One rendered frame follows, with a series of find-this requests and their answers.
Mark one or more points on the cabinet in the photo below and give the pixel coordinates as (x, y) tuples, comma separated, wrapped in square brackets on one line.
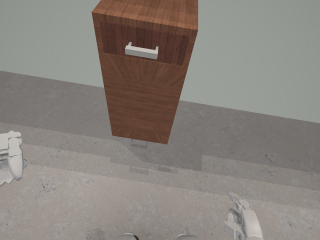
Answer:
[(142, 95)]

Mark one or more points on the left robot hand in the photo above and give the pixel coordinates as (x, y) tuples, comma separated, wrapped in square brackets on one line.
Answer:
[(11, 154)]

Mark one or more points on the right robot hand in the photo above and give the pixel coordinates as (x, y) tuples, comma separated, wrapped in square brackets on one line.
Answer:
[(247, 223)]

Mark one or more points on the drawer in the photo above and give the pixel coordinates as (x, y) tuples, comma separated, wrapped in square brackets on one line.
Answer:
[(172, 47)]

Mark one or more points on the handle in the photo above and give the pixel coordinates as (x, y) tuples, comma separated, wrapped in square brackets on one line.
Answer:
[(141, 52)]

